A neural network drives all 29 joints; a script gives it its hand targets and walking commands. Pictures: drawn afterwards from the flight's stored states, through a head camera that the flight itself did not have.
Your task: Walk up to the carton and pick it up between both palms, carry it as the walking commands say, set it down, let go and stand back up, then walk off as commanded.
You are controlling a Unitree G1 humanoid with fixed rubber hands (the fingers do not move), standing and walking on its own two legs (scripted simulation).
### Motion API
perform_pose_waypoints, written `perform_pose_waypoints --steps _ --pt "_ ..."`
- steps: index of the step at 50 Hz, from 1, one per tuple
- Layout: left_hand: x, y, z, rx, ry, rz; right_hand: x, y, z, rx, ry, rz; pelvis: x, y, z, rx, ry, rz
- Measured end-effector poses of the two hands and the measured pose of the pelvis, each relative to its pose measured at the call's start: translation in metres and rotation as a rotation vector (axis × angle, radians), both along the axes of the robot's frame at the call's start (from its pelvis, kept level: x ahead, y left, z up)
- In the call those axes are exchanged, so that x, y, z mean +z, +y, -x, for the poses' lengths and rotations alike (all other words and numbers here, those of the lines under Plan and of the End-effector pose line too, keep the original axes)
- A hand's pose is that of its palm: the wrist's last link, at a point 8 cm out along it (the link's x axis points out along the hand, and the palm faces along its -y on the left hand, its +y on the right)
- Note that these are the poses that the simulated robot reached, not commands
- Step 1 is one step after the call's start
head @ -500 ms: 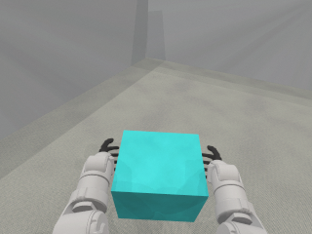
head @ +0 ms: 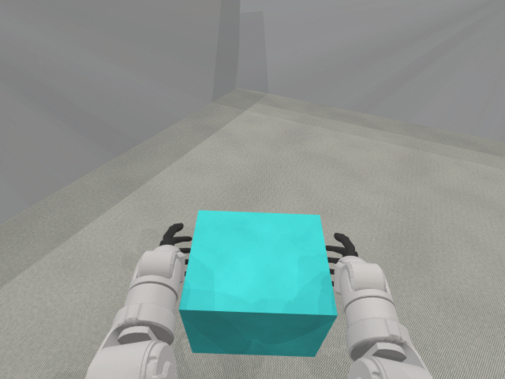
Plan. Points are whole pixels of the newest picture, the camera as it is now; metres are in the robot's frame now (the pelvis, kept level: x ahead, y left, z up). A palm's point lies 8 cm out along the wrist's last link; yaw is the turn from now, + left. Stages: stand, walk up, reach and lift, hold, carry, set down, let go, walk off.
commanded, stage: reach and lift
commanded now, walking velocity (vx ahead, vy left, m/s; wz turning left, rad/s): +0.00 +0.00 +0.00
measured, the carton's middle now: (256, 283) +0.33 +0.01 -0.03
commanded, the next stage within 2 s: hold in 0.62 s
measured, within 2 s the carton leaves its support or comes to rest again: neither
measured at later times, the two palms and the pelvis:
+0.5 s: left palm (166, 263) +0.30 +0.17 +0.06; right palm (351, 279) +0.29 -0.15 +0.06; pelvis -0.01 +0.00 +0.00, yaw +0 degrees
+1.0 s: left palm (165, 267) +0.29 +0.17 +0.06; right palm (352, 285) +0.28 -0.15 +0.06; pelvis -0.01 +0.00 +0.00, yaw +0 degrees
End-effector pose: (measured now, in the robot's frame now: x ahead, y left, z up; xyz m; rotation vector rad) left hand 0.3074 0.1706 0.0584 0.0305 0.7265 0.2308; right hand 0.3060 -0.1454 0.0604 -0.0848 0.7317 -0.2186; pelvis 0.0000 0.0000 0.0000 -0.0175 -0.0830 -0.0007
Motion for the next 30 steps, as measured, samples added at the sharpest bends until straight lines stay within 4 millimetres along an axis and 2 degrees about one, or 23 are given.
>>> perform_pose_waypoints --steps 18,30 --pt "0.006 -0.002 0.010 -0.004 -0.016 -0.019 -0.001 -0.002 0.017 -0.011 -0.007 -0.016 0.001 -0.001 0.007 0.000 -0.015 -0.002" --pt "0.006 -0.001 0.012 -0.008 -0.017 -0.016 -0.001 0.000 0.020 -0.010 -0.006 -0.002 0.002 0.000 0.008 0.000 -0.018 -0.001"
